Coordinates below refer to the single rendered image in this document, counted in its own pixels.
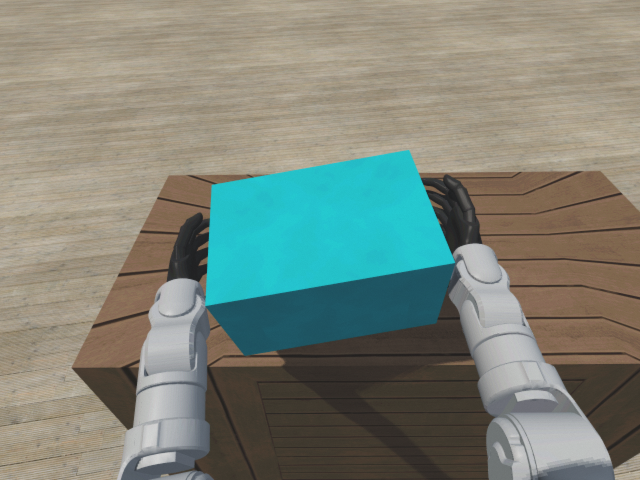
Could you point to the left robot hand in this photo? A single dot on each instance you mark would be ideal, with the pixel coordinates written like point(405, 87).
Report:
point(185, 258)

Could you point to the right robot upper arm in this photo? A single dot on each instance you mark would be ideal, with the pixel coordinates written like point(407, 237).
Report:
point(545, 446)

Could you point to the carton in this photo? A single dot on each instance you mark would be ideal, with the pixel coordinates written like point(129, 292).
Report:
point(325, 253)

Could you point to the right robot forearm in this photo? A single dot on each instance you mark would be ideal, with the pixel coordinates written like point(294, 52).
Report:
point(514, 376)

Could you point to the pedestal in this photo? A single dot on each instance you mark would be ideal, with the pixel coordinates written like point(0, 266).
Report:
point(403, 404)

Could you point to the left robot forearm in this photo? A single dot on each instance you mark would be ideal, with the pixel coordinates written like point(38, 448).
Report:
point(169, 431)

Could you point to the right robot hand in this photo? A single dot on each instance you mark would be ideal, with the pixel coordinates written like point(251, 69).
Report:
point(460, 225)

